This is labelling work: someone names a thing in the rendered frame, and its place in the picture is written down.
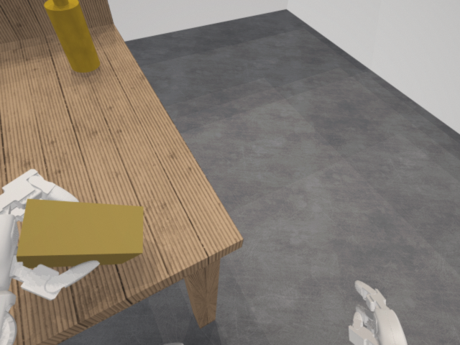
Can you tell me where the left robot hand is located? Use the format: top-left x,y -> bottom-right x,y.
0,169 -> 100,300

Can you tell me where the right robot hand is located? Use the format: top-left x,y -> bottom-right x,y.
349,280 -> 408,345

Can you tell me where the sponge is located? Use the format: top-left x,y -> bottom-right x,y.
17,199 -> 144,268

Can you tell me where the table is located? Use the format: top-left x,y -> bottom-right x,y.
0,0 -> 244,345

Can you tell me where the left robot forearm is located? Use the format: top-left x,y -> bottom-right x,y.
0,290 -> 17,345

